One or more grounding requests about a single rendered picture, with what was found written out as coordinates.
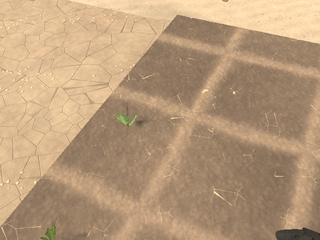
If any right robot hand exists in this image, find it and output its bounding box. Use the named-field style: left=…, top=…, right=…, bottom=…
left=275, top=227, right=320, bottom=240

